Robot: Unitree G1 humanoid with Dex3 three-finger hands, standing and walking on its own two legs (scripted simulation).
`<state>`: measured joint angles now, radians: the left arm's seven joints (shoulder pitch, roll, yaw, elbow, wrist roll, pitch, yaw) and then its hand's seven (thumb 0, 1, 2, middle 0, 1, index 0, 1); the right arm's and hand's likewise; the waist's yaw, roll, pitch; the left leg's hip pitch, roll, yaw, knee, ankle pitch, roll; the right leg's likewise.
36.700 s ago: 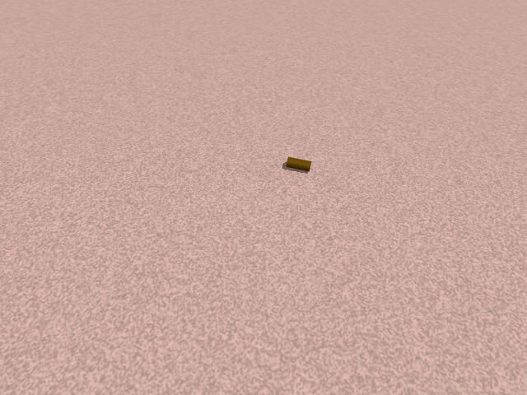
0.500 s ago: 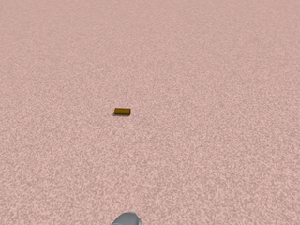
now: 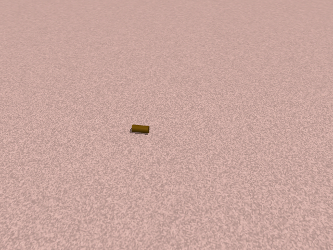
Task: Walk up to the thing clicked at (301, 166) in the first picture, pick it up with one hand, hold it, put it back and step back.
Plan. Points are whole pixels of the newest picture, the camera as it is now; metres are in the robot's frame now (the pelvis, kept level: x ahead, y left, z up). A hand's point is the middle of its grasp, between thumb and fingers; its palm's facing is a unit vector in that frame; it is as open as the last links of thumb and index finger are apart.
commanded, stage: step back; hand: left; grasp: from above
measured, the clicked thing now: (140, 128) +1.10 +0.26 -0.73
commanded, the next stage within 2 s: stand in 0.48 s
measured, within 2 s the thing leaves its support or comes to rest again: neither
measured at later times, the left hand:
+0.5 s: hand out of the picture +0.11 +0.29 -0.15, palm faces +0.02 -0.94 -0.35, open 7.4 cm
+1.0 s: hand out of the picture +0.11 +0.28 -0.14, palm faces -0.04 -0.94 -0.33, open 7.4 cm
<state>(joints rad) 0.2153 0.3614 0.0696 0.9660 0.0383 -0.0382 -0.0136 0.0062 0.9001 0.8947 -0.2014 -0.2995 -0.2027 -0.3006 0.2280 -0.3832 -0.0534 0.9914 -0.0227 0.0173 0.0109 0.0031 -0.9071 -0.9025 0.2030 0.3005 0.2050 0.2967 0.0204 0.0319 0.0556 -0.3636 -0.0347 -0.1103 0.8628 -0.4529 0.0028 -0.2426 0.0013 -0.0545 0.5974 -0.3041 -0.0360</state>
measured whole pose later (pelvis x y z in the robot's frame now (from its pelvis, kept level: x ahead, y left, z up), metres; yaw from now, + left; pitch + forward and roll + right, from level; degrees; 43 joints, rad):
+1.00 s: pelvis +0.04 +0.03 +0.02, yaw +0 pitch -2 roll +0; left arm 0.10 0.35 0.00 1.14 0.01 -0.02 -0.01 0.01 0.90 0.89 -0.20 -0.30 -0.20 -0.30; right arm 0.09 -0.34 -0.01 1.17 -0.01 -0.01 0.02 0.00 -0.91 -0.90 0.20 0.30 0.20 0.30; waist -0.01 -0.01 0.06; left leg -0.17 0.02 0.02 0.32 -0.11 -0.01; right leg -0.07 -0.03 -0.02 0.32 -0.21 0.02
